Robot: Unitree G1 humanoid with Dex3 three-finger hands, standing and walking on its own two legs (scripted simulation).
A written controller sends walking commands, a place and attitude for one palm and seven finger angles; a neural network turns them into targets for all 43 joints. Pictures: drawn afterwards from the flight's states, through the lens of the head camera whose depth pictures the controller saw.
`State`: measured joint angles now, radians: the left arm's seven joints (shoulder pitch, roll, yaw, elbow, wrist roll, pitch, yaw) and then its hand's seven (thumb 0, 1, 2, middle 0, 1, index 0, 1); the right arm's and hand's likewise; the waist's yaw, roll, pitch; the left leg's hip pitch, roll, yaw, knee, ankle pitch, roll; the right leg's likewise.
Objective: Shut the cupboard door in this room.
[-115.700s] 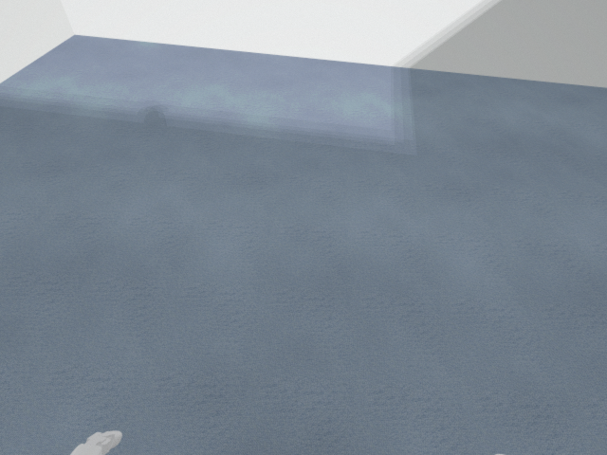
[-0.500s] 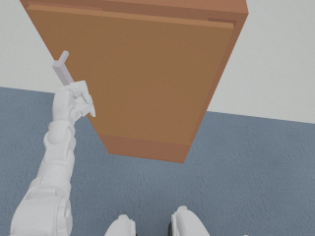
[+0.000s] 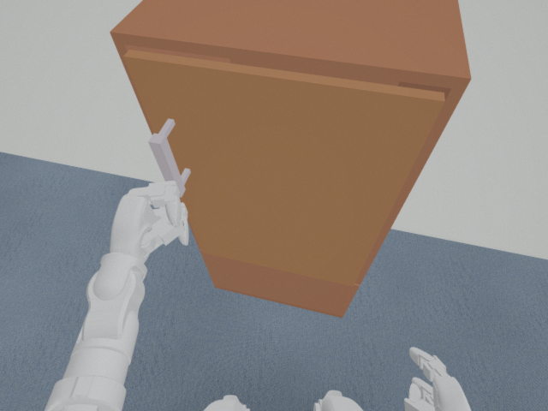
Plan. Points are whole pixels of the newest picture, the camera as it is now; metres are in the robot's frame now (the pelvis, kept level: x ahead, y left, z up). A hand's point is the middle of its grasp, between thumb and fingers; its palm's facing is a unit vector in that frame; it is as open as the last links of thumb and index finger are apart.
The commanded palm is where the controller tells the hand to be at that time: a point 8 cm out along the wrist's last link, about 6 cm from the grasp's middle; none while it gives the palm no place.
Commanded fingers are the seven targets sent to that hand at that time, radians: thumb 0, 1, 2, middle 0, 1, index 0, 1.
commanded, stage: draw the hand back to the body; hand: left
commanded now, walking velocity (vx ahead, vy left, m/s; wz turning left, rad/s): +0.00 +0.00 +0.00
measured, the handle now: (173, 159) +0.51 +0.20 +0.04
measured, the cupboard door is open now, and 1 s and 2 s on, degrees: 0 0 0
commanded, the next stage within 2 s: step back with the hand held close in 1.42 s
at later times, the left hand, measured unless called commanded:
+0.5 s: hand (100, 261) +0.27 +0.20 +0.14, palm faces +0.14 -0.97 -0.21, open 3.1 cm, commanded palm +0.23 +0.26 +0.15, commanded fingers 0.00 0.90 0.90 -0.92 -1.08 -0.92 -1.08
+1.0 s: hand out of the picture +0.21 +0.27 +0.21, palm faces +0.43 -0.82 -0.38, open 5.8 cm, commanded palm +0.16 +0.31 +0.23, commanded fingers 0.00 0.90 0.90 -0.23 -0.33 -0.23 -0.33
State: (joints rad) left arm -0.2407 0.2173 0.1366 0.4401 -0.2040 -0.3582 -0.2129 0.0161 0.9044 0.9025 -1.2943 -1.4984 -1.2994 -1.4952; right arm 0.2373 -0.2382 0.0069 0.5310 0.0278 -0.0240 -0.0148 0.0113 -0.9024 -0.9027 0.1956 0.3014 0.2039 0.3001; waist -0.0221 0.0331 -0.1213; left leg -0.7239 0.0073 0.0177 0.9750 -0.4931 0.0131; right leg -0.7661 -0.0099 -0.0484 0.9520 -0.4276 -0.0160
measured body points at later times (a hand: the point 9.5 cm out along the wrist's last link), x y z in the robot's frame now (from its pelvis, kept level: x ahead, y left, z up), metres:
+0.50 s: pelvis -0.01 +0.00 +0.04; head -0.01 -0.01 +0.49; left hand +0.25 +0.25 +0.15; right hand +0.17 -0.23 -0.04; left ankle -0.01 +0.11 -0.68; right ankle +0.02 -0.11 -0.68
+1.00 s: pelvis +0.02 +0.01 +0.06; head -0.01 -0.02 +0.51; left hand +0.18 +0.31 +0.23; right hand +0.21 -0.20 -0.02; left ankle -0.01 +0.11 -0.68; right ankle +0.02 -0.11 -0.68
